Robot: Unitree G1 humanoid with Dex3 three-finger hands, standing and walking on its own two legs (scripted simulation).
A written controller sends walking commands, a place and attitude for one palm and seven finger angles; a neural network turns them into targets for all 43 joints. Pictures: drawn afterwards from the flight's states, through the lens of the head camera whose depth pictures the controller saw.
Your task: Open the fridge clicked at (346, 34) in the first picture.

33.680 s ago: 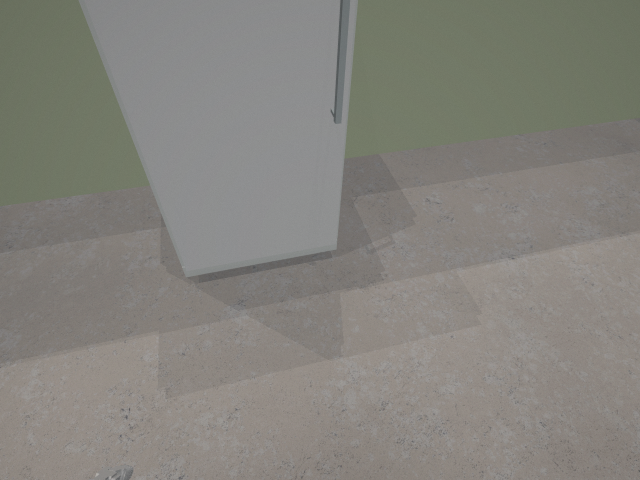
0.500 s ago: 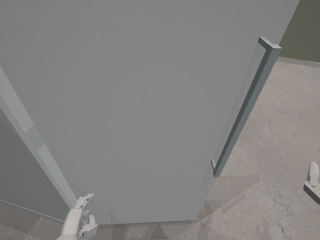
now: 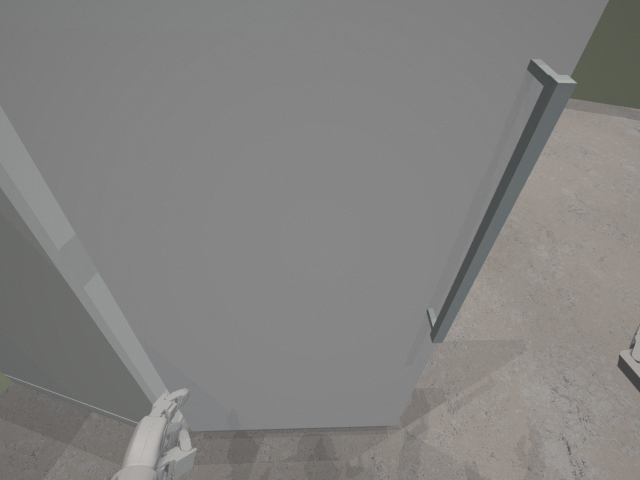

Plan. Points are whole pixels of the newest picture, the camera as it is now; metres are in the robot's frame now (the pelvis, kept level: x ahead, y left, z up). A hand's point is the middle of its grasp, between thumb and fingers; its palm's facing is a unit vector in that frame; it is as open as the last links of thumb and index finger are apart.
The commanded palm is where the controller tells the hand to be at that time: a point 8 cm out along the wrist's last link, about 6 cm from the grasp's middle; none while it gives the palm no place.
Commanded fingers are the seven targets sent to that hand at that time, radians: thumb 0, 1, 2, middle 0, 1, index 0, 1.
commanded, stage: step back with the hand held close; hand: right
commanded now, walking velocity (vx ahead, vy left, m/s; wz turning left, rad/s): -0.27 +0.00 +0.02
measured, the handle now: (474, 238) +0.39 -0.20 +0.12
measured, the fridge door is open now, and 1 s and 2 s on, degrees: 71 71 71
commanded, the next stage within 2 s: stop stepping back and stand still in 1.06 s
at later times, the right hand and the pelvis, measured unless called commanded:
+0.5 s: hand out of the picture +0.12 -0.30 +0.15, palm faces +0.43 +0.77 -0.47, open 7.4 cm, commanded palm +0.06 -0.33 +0.17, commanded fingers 0.00 -0.90 -0.90 0.20 0.30 0.20 0.30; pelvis -0.08 -0.03 -0.01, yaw -1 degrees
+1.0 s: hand out of the picture +0.04 -0.33 +0.17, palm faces +0.48 +0.77 -0.42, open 7.4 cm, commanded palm -0.03 -0.35 +0.17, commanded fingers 0.00 -0.90 -0.90 0.20 0.30 0.20 0.30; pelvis -0.15 -0.05 -0.01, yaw -3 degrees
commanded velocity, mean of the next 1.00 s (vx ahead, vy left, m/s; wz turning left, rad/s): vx -0.32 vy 0.00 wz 0.04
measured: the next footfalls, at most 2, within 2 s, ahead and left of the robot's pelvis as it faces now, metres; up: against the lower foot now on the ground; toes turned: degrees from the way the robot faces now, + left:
left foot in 1.04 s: -0.20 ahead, +0.10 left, +0.00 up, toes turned -2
right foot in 1.16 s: -0.06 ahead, -0.13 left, +0.00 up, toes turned -1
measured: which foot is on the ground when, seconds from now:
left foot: down 0.00-0.82, up 0.84-1.00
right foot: down 0.00-1.00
